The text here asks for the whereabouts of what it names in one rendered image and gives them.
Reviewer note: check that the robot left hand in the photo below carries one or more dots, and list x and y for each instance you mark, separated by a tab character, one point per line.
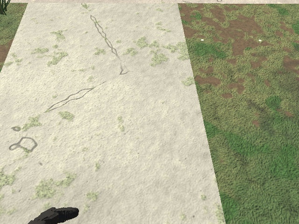
56	215

